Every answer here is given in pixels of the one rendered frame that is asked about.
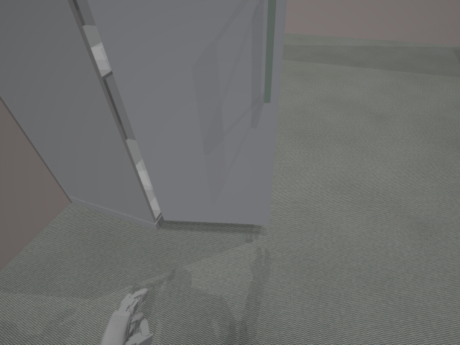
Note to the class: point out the fridge door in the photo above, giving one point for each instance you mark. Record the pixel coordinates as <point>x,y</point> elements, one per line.
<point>191,75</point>

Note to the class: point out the left robot hand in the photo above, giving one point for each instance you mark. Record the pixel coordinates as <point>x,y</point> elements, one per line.
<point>121,325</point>

